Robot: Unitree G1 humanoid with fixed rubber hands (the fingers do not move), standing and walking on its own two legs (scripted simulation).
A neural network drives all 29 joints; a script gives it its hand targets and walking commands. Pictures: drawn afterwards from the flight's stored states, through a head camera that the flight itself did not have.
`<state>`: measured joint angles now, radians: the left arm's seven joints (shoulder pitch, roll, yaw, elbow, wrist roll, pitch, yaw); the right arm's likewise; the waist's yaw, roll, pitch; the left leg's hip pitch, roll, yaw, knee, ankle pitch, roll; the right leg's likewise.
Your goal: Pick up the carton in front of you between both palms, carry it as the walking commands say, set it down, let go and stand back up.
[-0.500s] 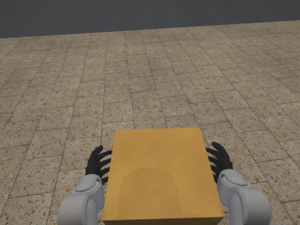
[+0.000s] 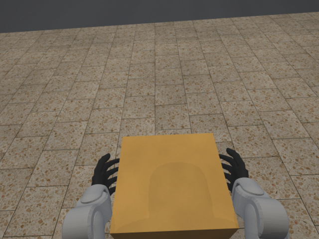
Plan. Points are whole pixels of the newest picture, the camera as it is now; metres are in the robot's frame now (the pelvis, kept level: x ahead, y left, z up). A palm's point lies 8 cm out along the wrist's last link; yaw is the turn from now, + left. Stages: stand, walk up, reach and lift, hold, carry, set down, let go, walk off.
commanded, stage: carry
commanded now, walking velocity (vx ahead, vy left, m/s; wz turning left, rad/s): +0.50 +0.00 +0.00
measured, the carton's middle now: (170, 198) +0.22 +0.00 +0.00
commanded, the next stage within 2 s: none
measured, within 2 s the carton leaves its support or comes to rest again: neither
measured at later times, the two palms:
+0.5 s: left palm (111, 87) +0.57 +0.19 +0.07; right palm (201, 86) +0.54 -0.11 +0.08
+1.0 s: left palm (133, 45) +0.89 +0.14 +0.06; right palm (200, 42) +0.89 -0.16 +0.05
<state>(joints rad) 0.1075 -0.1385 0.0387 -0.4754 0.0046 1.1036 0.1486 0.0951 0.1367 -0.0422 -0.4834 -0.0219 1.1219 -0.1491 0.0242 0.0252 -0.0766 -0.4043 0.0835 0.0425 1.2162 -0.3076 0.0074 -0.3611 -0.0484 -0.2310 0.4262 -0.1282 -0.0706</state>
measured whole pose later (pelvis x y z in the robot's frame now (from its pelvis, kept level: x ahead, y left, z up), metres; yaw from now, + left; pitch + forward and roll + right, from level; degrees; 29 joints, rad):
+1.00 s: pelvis +0.67 -0.01 -0.01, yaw +0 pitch +3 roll +0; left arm 0.10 -0.14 0.03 -0.49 0.00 1.12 0.15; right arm 0.10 0.14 -0.05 -0.51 -0.02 1.14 -0.14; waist 0.02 0.03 -0.05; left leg -0.31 0.08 0.05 1.17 -0.38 0.00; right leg -0.40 -0.05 -0.25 0.49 -0.15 -0.08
